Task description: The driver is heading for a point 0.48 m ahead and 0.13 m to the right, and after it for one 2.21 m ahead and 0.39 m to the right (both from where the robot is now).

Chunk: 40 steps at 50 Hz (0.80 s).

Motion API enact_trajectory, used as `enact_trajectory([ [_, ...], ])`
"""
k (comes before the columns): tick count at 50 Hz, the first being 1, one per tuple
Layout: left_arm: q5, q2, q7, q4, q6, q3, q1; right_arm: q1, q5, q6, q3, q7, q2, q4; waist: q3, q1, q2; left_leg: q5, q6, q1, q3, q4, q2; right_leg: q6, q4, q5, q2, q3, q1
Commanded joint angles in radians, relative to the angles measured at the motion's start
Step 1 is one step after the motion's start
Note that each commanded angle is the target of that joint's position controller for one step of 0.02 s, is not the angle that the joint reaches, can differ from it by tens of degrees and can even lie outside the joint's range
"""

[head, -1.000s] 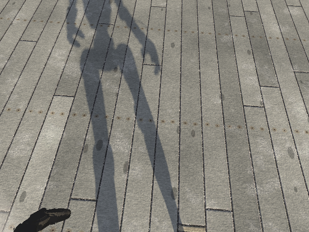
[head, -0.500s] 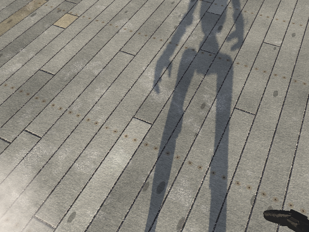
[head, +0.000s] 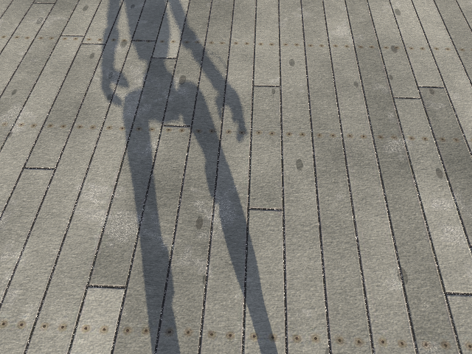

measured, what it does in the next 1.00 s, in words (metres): walks ahead, turning right: right foot, then left foot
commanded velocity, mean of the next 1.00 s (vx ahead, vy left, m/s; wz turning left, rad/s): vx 0.34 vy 0.00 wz -0.50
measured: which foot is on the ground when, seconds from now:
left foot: down 0.00-0.12, up 0.14-0.56, down 0.58-1.00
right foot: up 0.00-0.08, down 0.10-0.58, up 0.60-0.96, down 0.98-1.00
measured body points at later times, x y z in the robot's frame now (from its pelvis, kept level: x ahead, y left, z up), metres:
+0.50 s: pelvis +0.28 -0.04 +0.00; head +0.31 -0.06 +0.45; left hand +0.42 +0.23 -0.10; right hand +0.43 -0.33 -0.08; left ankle +0.50 +0.07 -0.70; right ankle +0.19 -0.11 -0.74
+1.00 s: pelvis +0.42 -0.06 +0.00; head +0.44 -0.08 +0.45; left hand +0.71 +0.07 -0.08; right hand +0.38 -0.35 -0.13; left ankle +0.51 +0.04 -0.74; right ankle +0.39 -0.19 -0.74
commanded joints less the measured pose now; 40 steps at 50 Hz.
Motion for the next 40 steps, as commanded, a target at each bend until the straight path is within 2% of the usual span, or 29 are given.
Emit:
enact_trajectory([
  [1,-0.001,0.061,-0.02,-0.121,-0.013,0.012,-0.114,-0.008,0.015,0.011,-0.047,-0.009,-0.186,-0.04,0.065,0.01,0.082,0.611,0.124,0.025,-0.058,0.007,0.322,-0.042,-0.055,-0.079,0.019,-0.05,-0.033],
  [3,-0.001,0.096,-0.023,-0.127,-0.007,0.031,-0.055,-0.023,0.021,0.027,-0.055,-0.017,-0.217,-0.045,-0.005,0.06,0.124,0.952,0.101,0.052,-0.032,0.156,0.319,-0.082,-0.049,-0.184,0.088,-0.111,0.094],
  [4,-0.003,0.13,-0.02,-0.108,-0.003,0.051,0.044,-0.033,0.023,0.036,-0.057,-0.021,-0.226,-0.049,-0.064,0.119,0.131,1.058,0.087,0.033,-0.018,0.305,0.306,-0.11,-0.059,-0.214,0.131,-0.132,0.224],
  [5,-0.005,0.183,-0.007,-0.069,0.0,0.084,0.205,-0.049,0.027,0.039,-0.051,-0.025,-0.218,-0.054,-0.147,0.209,0.109,0.998,0.053,-0.074,0.004,0.524,0.267,-0.15,-0.132,-0.155,0.166,-0.118,0.47],
  [6,-0.008,0.275,0.018,-0.043,0.014,0.113,0.327,-0.015,-0.004,0.027,-0.027,-0.025,-0.154,-0.074,-0.233,0.233,-0.047,0.516,0.005,-0.347,0.001,0.843,0.206,-0.214,-0.147,-0.119,0.006,0.143,0.77],
  [7,-0.011,0.338,0.018,-0.077,0.003,0.116,0.261,0.039,-0.013,-0.005,0.009,-0.01,-0.049,-0.129,-0.344,0.123,-0.24,-0.266,-0.053,-0.755,-0.154,1.183,-0.024,-0.423,-0.301,-0.318,-0.222,0.742,1.044],
  [8,-0.004,0.246,0.01,-0.091,-0.011,0.089,0.276,-0.069,0.018,-0.043,-0.008,0.006,-0.145,-0.138,-0.375,0.201,-0.077,-0.249,-0.026,-0.854,-0.344,1.219,0.024,-0.39,-0.397,-0.369,-0.238,0.781,1.044],
  [9,0.004,0.204,0.009,-0.084,-0.024,0.076,0.251,-0.145,0.047,-0.06,-0.011,0.013,-0.159,-0.168,-0.238,0.192,-0.038,-0.165,-0.002,-0.891,-0.334,1.171,0.063,-0.347,-0.403,-0.313,-0.205,0.632,0.93],
  [10,0.002,0.183,0.008,-0.085,-0.031,0.069,0.191,-0.148,0.033,-0.066,-0.007,0.007,-0.142,-0.164,-0.138,0.136,0.052,-0.092,0.0,-0.854,-0.328,1.07,0.108,-0.311,-0.405,-0.196,-0.156,0.511,0.772],
  [11,0.003,0.146,0.013,-0.096,-0.034,0.059,0.134,-0.142,0.005,-0.061,-0.015,0.0,-0.152,-0.152,-0.104,0.102,0.049,-0.05,-0.009,-0.792,-0.327,0.981,0.139,-0.29,-0.413,-0.098,-0.119,0.426,0.666],
  [12,0.015,0.136,0.019,-0.113,-0.035,0.053,0.105,-0.122,-0.003,-0.05,-0.018,0.001,-0.153,-0.148,-0.086,0.073,0.018,-0.018,-0.019,-0.729,-0.33,0.95,0.152,-0.287,-0.433,-0.031,-0.094,0.388,0.585],
  [15,0.012,0.157,0.034,-0.109,-0.04,0.06,0.108,-0.117,-0.017,-0.021,-0.012,0.0,-0.119,-0.15,-0.066,0.055,0.015,0.04,-0.07,-0.683,-0.299,0.831,0.143,-0.294,-0.465,0.096,-0.06,0.308,0.464],
  [17,0.008,0.18,0.048,-0.097,-0.037,0.066,0.135,-0.192,-0.017,-0.015,-0.001,-0.002,-0.095,-0.172,-0.039,0.077,0.007,0.15,-0.095,-0.69,-0.288,0.687,0.125,-0.272,-0.468,0.09,-0.029,0.261,0.422],
  [20,0.001,0.186,0.059,-0.082,-0.026,0.068,0.172,-0.307,-0.01,-0.022,0.013,0.007,-0.068,-0.196,-0.028,0.126,-0.028,0.343,-0.101,-0.615,-0.281,0.449,0.075,-0.219,-0.448,-0.03,0.018,0.229,0.386],
  [23,-0.006,0.192,0.061,-0.06,-0.018,0.071,0.221,-0.372,0.006,-0.034,0.008,0.021,-0.09,-0.216,-0.025,0.152,-0.042,0.389,-0.091,-0.568,-0.299,0.344,0.046,-0.203,-0.41,-0.113,-0.008,0.293,0.415],
  [25,-0.005,0.183,0.068,-0.052,-0.006,0.072,0.23,-0.367,-0.001,-0.042,-0.005,0.027,-0.121,-0.219,-0.027,0.138,-0.058,0.344,-0.068,-0.551,-0.317,0.283,0.028,-0.177,-0.319,-0.038,-0.016,0.344,0.48],
  [27,-0.001,0.177,0.076,-0.063,0.007,0.074,0.204,-0.3,-0.007,-0.051,-0.02,0.027,-0.143,-0.204,-0.057,0.098,-0.089,0.299,-0.032,-0.473,-0.31,0.251,0.015,-0.139,-0.208,0.059,-0.007,0.385,0.516],
  [28,-0.002,0.155,0.077,-0.078,0.01,0.068,0.177,-0.232,-0.016,-0.056,-0.027,0.022,-0.152,-0.189,-0.095,0.054,-0.082,0.377,-0.007,-0.363,-0.294,0.196,0.029,-0.102,-0.116,0.089,0.04,0.365,0.499],
  [29,0.01,0.101,0.076,-0.104,0.008,0.049,0.175,-0.133,-0.035,-0.059,-0.038,0.015,-0.2,-0.186,-0.22,0.016,-0.007,0.57,0.053,-0.135,-0.396,0.238,0.169,-0.055,0.103,-0.041,0.101,0.31,0.409],
  [30,0.009,0.029,0.075,-0.101,0.007,0.028,0.364,-0.074,-0.052,-0.042,-0.046,0.01,-0.253,-0.18,-0.374,0.082,0.279,0.802,0.234,0.213,-0.731,0.278,0.454,0.019,0.424,-0.696,0.24,0.196,0.113],
  [31,-0.004,0.131,0.072,-0.093,0.007,0.04,0.42,-0.052,-0.017,-0.022,-0.045,0.017,-0.216,-0.171,-0.433,0.079,0.329,0.592,0.281,0.226,-0.918,0.229,0.518,0.043,0.598,-0.722,0.173,0.187,0.005],
  [32,-0.012,0.195,0.075,-0.091,0.02,0.061,0.322,-0.099,-0.013,-0.009,-0.025,0.011,-0.144,-0.197,-0.309,0.047,0.221,0.485,0.242,0.125,-0.785,0.198,0.452,0.067,0.662,-0.637,0.134,0.174,-0.044],
  [33,-0.007,0.21,0.081,-0.108,0.036,0.068,0.237,-0.153,-0.016,0.006,-0.012,0.005,-0.111,-0.202,-0.224,0.044,0.155,0.464,0.206,0.009,-0.647,0.182,0.401,0.081,0.651,-0.571,0.105,0.13,-0.047],
  [34,-0.001,0.206,0.085,-0.119,0.052,0.073,0.201,-0.198,-0.017,0.017,-0.004,0.002,-0.094,-0.202,-0.157,0.058,0.14,0.479,0.195,-0.103,-0.552,0.164,0.353,0.093,0.624,-0.537,0.078,0.113,-0.026],
  [35,-0.004,0.183,0.085,-0.126,0.067,0.072,0.205,-0.226,-0.022,0.024,-0.003,-0.001,-0.098,-0.195,-0.116,0.086,0.165,0.464,0.185,-0.203,-0.481,0.134,0.32,0.094,0.576,-0.514,0.054,0.098,0.026],
  [37,-0.005,0.123,0.086,-0.129,0.081,0.059,0.218,-0.244,-0.029,0.024,-0.011,-0.004,-0.114,-0.178,-0.087,0.098,0.201,0.488,0.195,-0.296,-0.376,0.08,0.283,0.097,0.476,-0.481,0.055,0.044,0.101],
  [40,0.007,0.103,0.081,-0.154,0.083,0.05,0.174,-0.245,-0.02,0.029,-0.026,-0.011,-0.148,-0.157,-0.135,0.087,0.177,0.573,0.232,-0.25,-0.326,0.068,0.332,0.096,0.346,-0.405,0.027,0.035,0.124],
])
Keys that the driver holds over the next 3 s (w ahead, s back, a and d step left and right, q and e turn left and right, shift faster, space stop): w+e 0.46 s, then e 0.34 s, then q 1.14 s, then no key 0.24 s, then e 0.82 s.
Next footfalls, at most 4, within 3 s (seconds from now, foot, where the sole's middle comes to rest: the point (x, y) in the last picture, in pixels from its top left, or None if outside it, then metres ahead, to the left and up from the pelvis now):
0.10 right None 0.23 -0.12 -0.77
0.58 left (225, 331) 0.54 0.02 -0.77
0.98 right None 0.42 -0.21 -0.77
1.72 right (311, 351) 0.47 -0.21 -0.77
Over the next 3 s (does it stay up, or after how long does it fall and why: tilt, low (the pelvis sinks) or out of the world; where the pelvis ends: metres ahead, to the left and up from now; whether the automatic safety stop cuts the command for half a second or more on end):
stays up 0.42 -0.08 0.01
